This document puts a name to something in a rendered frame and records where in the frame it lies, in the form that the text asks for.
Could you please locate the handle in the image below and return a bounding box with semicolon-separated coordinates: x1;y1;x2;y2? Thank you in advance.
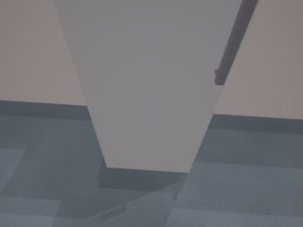
214;0;258;86

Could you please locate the fridge door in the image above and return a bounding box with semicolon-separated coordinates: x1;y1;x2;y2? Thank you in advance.
53;0;260;173

